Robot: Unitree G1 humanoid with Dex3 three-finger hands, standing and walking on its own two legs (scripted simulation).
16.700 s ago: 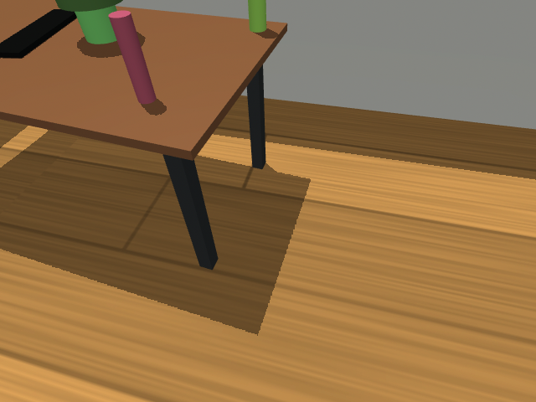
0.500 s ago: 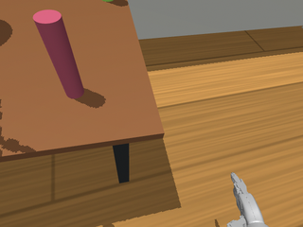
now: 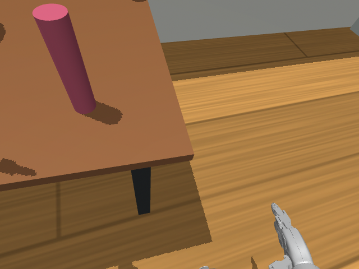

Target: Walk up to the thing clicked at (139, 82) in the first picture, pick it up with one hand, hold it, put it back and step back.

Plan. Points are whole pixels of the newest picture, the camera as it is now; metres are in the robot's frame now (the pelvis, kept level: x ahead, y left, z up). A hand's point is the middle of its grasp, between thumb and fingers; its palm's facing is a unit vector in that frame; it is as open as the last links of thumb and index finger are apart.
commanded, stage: approach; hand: left
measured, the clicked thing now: (71, 68) +0.54 +0.19 +0.13
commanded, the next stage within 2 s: close in in 0.24 s
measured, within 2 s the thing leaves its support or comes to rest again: neither
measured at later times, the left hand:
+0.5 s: hand (54, 92) +0.53 +0.24 +0.07, palm faces +0.16 -0.99 +0.06, open 17.5 cm
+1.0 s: hand (72, 85) +0.55 +0.20 +0.07, palm faces +0.15 -0.99 +0.03, open 17.6 cm
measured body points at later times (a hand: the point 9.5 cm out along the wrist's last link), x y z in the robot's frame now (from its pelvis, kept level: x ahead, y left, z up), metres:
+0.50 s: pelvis -0.03 -0.01 -0.03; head +0.12 +0.04 +0.39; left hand +0.52 +0.29 +0.07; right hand +0.13 -0.28 -0.03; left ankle -0.01 +0.10 -0.70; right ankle -0.02 -0.15 -0.70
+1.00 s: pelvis -0.01 -0.02 -0.03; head +0.13 +0.02 +0.40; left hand +0.53 +0.25 +0.07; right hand +0.15 -0.28 -0.03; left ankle -0.01 +0.10 -0.70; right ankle -0.02 -0.15 -0.70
